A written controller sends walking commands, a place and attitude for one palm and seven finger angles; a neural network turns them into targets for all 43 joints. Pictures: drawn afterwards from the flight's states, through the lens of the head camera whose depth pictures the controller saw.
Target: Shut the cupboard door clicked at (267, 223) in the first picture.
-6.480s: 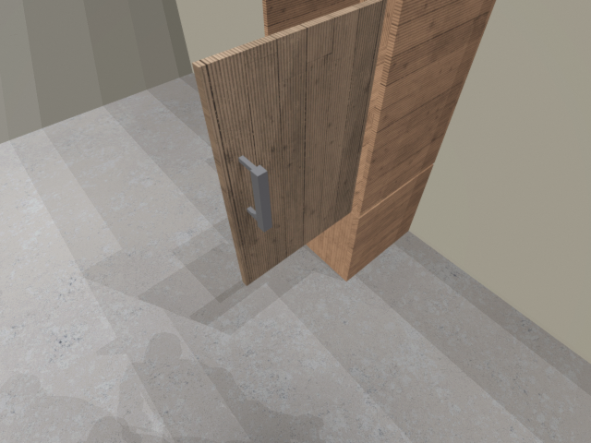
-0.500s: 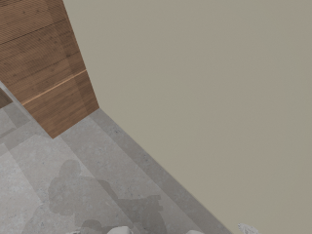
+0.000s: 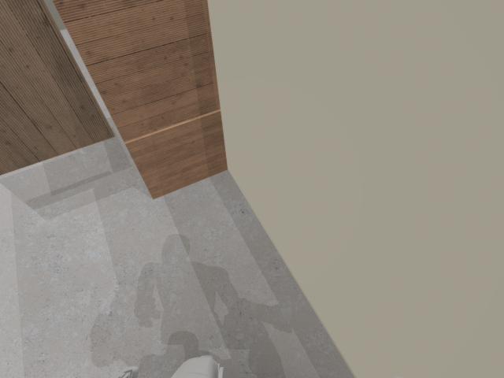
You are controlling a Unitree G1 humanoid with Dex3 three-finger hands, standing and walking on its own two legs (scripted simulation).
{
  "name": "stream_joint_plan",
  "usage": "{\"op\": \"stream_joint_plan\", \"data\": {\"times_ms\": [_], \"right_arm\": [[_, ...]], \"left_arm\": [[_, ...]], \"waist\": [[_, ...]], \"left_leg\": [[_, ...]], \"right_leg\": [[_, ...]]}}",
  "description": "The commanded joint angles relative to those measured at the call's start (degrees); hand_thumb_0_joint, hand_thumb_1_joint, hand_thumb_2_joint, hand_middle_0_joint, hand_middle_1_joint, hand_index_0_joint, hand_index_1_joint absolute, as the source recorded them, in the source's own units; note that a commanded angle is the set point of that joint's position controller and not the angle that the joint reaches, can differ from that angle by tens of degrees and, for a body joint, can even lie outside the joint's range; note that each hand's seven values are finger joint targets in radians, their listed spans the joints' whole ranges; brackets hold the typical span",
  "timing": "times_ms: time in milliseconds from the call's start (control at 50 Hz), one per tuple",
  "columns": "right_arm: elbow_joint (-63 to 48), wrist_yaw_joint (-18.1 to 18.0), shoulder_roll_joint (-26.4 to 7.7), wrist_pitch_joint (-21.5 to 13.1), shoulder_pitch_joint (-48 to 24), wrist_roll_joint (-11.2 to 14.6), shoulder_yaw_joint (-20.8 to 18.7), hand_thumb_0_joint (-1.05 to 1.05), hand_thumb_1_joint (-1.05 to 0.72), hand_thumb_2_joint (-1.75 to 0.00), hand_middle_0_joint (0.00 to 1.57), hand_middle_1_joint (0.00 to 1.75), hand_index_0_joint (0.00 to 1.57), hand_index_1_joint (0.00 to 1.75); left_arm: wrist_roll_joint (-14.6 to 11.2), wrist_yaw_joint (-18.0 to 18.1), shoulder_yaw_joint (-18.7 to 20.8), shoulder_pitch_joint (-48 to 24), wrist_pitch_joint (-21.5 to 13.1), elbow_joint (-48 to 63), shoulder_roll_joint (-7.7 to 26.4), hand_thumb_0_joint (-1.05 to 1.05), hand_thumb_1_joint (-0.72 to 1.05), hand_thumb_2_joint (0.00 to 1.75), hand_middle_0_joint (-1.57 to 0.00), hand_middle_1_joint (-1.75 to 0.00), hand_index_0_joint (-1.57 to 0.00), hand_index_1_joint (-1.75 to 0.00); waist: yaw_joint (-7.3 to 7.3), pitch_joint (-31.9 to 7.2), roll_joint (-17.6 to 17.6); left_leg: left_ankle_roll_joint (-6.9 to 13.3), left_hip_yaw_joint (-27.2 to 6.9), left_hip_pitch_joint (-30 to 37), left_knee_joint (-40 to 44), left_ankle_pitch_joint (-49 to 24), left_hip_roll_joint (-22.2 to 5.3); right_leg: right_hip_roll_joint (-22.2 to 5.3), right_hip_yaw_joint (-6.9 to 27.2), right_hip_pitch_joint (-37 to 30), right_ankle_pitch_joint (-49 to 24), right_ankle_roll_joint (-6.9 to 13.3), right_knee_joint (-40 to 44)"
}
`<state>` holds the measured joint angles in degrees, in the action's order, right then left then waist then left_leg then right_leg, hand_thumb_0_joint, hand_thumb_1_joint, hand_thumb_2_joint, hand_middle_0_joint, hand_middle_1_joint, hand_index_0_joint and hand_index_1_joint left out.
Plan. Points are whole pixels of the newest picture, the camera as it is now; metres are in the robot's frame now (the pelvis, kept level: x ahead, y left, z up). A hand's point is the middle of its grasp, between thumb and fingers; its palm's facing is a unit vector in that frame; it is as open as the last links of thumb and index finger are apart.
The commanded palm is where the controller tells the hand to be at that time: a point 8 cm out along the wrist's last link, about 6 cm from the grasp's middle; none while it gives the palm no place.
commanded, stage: turn to face it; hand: left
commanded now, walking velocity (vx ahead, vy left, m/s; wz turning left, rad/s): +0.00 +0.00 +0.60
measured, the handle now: out of the picture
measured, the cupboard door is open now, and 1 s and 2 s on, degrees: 90 90 90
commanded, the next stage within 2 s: take the last steps up to it in 0.70 s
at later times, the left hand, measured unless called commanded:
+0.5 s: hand out of the picture +0.06 +0.20 -0.15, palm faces +0.29 -0.91 -0.31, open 7.4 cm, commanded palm none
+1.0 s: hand out of the picture -0.02 +0.19 -0.17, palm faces +0.49 -0.85 -0.21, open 7.4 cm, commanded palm none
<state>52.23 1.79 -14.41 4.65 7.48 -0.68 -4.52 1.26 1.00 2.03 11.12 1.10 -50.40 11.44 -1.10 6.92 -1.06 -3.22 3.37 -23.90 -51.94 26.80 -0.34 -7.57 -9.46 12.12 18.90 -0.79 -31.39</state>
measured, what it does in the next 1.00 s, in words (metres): steps on the spot, turning left: left foot, then right foot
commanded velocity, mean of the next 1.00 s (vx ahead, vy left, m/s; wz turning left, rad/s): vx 0.07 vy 0.03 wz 0.39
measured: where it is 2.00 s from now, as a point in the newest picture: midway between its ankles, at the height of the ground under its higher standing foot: (191, 355)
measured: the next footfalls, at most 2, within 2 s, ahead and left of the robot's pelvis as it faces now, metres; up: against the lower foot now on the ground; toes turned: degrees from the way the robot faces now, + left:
left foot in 0.10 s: +0.04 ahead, +0.13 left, +0.00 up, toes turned +8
right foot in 0.42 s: +0.09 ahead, -0.14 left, +0.00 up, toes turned +12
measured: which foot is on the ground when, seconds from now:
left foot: up 0.00-0.08, down 0.10-0.42, up 0.44-0.74, down 0.76-1.00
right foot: down 0.00-0.10, up 0.12-0.40, down 0.42-0.76, up 0.78-1.00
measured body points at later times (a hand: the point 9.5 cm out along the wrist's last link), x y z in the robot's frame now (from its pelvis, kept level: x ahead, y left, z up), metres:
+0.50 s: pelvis +0.02 -0.03 -0.01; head +0.07 -0.04 +0.44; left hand +0.05 +0.25 -0.13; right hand +0.17 -0.26 -0.16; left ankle -0.03 +0.10 -0.69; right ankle +0.05 -0.15 -0.74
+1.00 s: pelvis +0.03 -0.01 +0.00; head +0.06 +0.01 +0.45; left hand -0.05 +0.24 -0.15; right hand +0.20 -0.19 -0.14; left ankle -0.02 +0.08 -0.74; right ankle +0.07 -0.15 -0.69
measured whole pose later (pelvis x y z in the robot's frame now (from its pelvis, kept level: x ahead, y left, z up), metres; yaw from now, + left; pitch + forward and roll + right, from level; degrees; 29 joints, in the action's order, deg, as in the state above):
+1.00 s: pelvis +0.03 -0.01 +0.00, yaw +27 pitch +0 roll -1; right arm 55.6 -0.5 -10.5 0.5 10.2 -1.7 -1.5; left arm 0.8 -0.7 3.3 11.3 2.7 -57.1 12.7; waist 1.1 4.8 0.2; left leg 2.2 -0.1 -12.8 -27.9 15.2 0.6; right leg -3.6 -3.7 20.2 28.3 -2.1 -49.5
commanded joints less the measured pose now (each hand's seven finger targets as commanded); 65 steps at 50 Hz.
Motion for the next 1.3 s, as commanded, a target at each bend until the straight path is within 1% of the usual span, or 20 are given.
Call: {"op": "stream_joint_plan", "data": {"times_ms": [0,40,80,100,200,360,400,420,480,620,680,700,740,840,1000,1020,1060,1080,1160,1280], "right_arm": [[-5.36,0.05,-2.09,-2.29,-2.46,0.21,0.13,0.0,-0.9,-0.9,0.2,0.3,0.2,0.3],[-4.17,-0.1,-5.21,-2.78,2.6,-0.16,-0.62,0.0,-0.9,-0.9,0.2,0.3,0.2,0.3],[-2.79,-1.01,-16.1,-2.86,10.32,-0.79,-3.14,0.0,-0.9,-0.9,0.2,0.3,0.2,0.3],[-1.96,-1.51,-15.06,-2.92,11.94,-0.76,-2.85,0.0,-0.9,-0.9,0.2,0.3,0.2,0.3],[-3.99,-2.79,-10.51,-3.59,2.33,-0.87,-1.48,0.0,-0.9,-0.9,0.2,0.3,0.2,0.3],[-4.44,-2.25,-10.04,-2.51,-1.03,-0.49,-1.95,0.0,-0.9,-0.9,0.2,0.3,0.2,0.3],[-6.44,-1.54,-3.71,-2.46,-1.1,0.32,-1.16,0.0,-0.9,-0.9,0.2,0.3,0.2,0.3],[-6.81,-1.21,-4.88,-2.19,-1.33,-0.05,-1.22,0.0,-0.9,-0.9,0.2,0.3,0.2,0.3],[-3.78,-0.86,-4.52,-0.95,-0.85,-0.42,-1.26,0.0,-0.9,-0.9,0.2,0.3,0.2,0.3],[-2.81,-0.68,-0.68,-2.15,-3.54,0.26,0.77,0.0,-0.9,-0.9,0.2,0.3,0.2,0.3],[-0.93,-1.11,-1.45,-2.9,0.84,0.13,0.9,0.0,-0.9,-0.9,0.2,0.3,0.2,0.3],[-0.17,-1.09,-3.31,-3.3,2.79,0.04,0.55,0.0,-0.9,-0.9,0.2,0.3,0.2,0.3],[-0.11,-1.88,-11.8,-3.27,6.39,-0.95,-1.1,0.0,-0.9,-0.9,0.2,0.3,0.2,0.3],[0.43,-3.66,-7.35,-4.33,4.37,-0.97,0.37,0.0,-0.9,-0.9,0.2,0.3,0.2,0.3],[1.49,-2.59,-7.6,-4.41,3.8,-0.7,-0.17,0.0,-0.9,-0.9,0.2,0.3,0.2,0.3],[1.08,-2.39,-6.46,-4.39,2.38,-0.44,-0.09,0.0,-0.9,-0.9,0.2,0.3,0.2,0.3],[-2.86,-1.44,-2.08,-4.61,-1.48,-0.2,0.7,0.0,-0.9,-0.9,0.2,0.3,0.2,0.3],[-3.79,-0.95,-4.73,-4.44,-4.25,-1.1,0.26,0.0,-0.9,-0.9,0.2,0.3,0.2,0.3],[-0.7,0.43,-2.02,-3.45,-1.77,-0.96,0.11,0.0,-0.9,-0.9,0.2,0.3,0.2,0.3],[-0.85,1.68,1.86,-4.38,-4.24,-0.21,1.46,0.0,-0.9,-0.9,0.2,0.3,0.2,0.3]], "left_arm": [[0.17,0.66,4.25,4.02,-1.32,2.05,13.44,0.0,0.9,0.9,-0.2,-0.3,-0.2,-0.3],[-0.67,0.24,4.48,2.36,-0.96,2.73,13.26,0.0,0.9,0.9,-0.2,-0.3,-0.2,-0.3],[-0.82,-0.07,2.52,-1.77,-0.18,6.93,7.27,0.0,0.9,0.9,-0.2,-0.3,-0.2,-0.3],[-0.27,0.43,2.55,-5.52,0.57,7.67,8.57,0.0,0.9,0.9,-0.2,-0.3,-0.2,-0.3],[-0.62,-0.46,2.91,-3.12,0.89,3.44,7.3,0.0,0.9,0.9,-0.2,-0.3,-0.2,-0.3],[-0.89,-0.15,2.9,2.79,-0.37,2.48,7.66,0.0,0.9,0.9,-0.2,-0.3,-0.2,-0.3],[0.52,0.72,4.59,6.32,-1.51,1.86,16.0,0.0,0.9,0.9,-0.2,-0.3,-0.2,-0.3],[0.31,0.65,4.07,6.31,-1.33,2.22,16.86,0.0,0.9,0.9,-0.2,-0.3,-0.2,-0.3],[-0.2,0.87,2.43,-0.6,-1.42,3.63,10.17,0.0,0.9,0.9,-0.2,-0.3,-0.2,-0.3],[0.45,0.9,3.48,5.61,-1.9,0.38,12.27,0.0,0.9,0.9,-0.2,-0.3,-0.2,-0.3],[-0.25,0.6,3.69,3.95,-1.59,-0.68,11.99,0.0,0.9,0.9,-0.2,-0.3,-0.2,-0.3],[-0.61,0.36,3.39,3.11,-1.31,-0.75,10.91,0.0,0.9,0.9,-0.2,-0.3,-0.2,-0.3],[-1.04,0.18,1.79,1.75,-0.18,1.83,5.51,0.0,0.9,0.9,-0.2,-0.3,-0.2,-0.3],[-0.41,-0.67,2.12,-0.95,0.43,-1.5,5.23,0.0,0.9,0.9,-0.2,-0.3,-0.2,-0.3],[-0.12,-2.11,2.43,3.11,-1.47,-3.18,4.42,0.0,0.9,0.9,-0.2,-0.3,-0.2,-0.3],[0.03,-1.88,3.01,7.41,-1.8,-4.47,5.49,0.0,0.9,0.9,-0.2,-0.3,-0.2,-0.3],[0.58,-0.69,4.98,15.57,-2.51,-5.64,14.32,0.0,0.9,0.9,-0.2,-0.3,-0.2,-0.3],[-0.06,-0.51,4.71,14.3,-2.69,-5.12,14.02,0.0,0.9,0.9,-0.2,-0.3,-0.2,-0.3],[0.07,-0.23,3.05,6.69,-4.53,-4.55,7.59,0.0,0.9,0.9,-0.2,-0.3,-0.2,-0.3],[0.35,-0.32,3.37,12.36,-5.21,-8.89,9.76,0.0,0.9,0.9,-0.2,-0.3,-0.2,-0.3]], "waist": [[2.66,-9.77,-11.1],[-0.86,-11.52,-5.09],[-5.0,-13.32,19.34],[-5.36,-12.66,11.64],[-0.14,-9.35,9.39],[2.93,-10.24,8.86],[4.65,-9.52,-14.9],[4.76,-9.25,-13.49],[0.82,-5.0,-13.53],[3.82,-8.51,-10.05],[1.21,-8.82,-9.35],[-0.01,-9.6,-4.72],[-2.0,-10.78,17.16],[-0.02,-9.3,10.34],[2.74,-5.24,8.31],[5.14,-4.89,4.73],[9.75,-3.31,-19.15],[8.4,-0.53,-10.86],[2.78,1.71,-11.26],[4.68,-2.07,-9.65]], "left_leg": [[0.74,3.32,3.44,15.52,-4.5,0.74],[2.45,1.65,15.94,26.27,-17.06,-0.59],[16.85,-28.04,26.39,30.73,-49.42,-24.67],[17.87,-27.63,23.96,29.77,-43.83,-24.28],[12.57,-16.31,15.81,29.99,-38.79,-13.64],[8.99,-17.96,6.13,24.05,-30.57,-8.66],[1.05,-4.43,-8.98,3.84,2.8,4.63],[1.69,-6.38,-7.17,-8.55,10.26,2.89],[0.83,-6.57,-7.89,-19.67,-0.38,-0.44],[0.48,0.71,0.67,8.39,0.92,1.07],[1.43,1.3,10.83,23.13,-10.62,1.22],[2.53,-1.04,17.3,28.69,-18.21,-1.53],[14.89,-23.45,20.95,32.51,-42.63,-22.5],[14.34,-16.03,19.67,32.49,-35.09,-14.57],[11.83,-15.29,6.72,32.65,-3.75,-8.79],[9.73,-12.7,-0.74,27.25,1.12,-5.77],[3.64,-2.69,-20.05,-1.88,9.76,3.18],[3.61,-7.25,-19.97,-10.02,4.49,-0.51],[1.21,-5.06,-15.16,-11.68,-10.72,-4.75],[1.01,2.88,-7.18,9.78,-12.64,-2.39]], "right_leg": [[-12.53,4.68,-9.73,-37.04,5.11,2.18],[-11.42,1.09,-1.44,-30.63,1.06,-6.95],[0.3,2.04,21.51,21.01,-4.56,-29.77],[-0.01,7.06,22.66,19.4,-3.91,-34.24],[1.64,8.58,17.89,7.33,-4.21,-30.87],[6.44,5.49,-4.12,-4.0,-2.93,2.25],[-15.94,27.78,-13.49,-14.98,5.38,15.17],[-21.01,28.09,-6.18,-17.63,10.04,15.26],[-11.36,15.74,-0.59,-20.44,7.67,13.24],[-11.57,10.17,-9.68,-37.43,8.06,7.68],[-9.85,7.14,-4.95,-31.85,4.42,3.16],[-8.25,5.18,-0.11,-25.01,1.72,-1.13],[1.07,2.9,13.53,17.52,-3.55,-17.79],[2.7,7.97,16.21,9.85,-2.15,-28.35],[6.51,2.56,-1.89,3.49,-0.77,-1.54],[5.18,3.74,-10.99,1.43,-0.3,5.31],[-21.61,37.85,-18.92,19.26,9.43,24.37],[-22.84,39.0,-11.98,22.28,12.27,25.87],[-13.77,16.52,-3.58,1.12,6.25,23.33],[-11.83,5.39,-9.66,-20.77,4.8,17.27]]}}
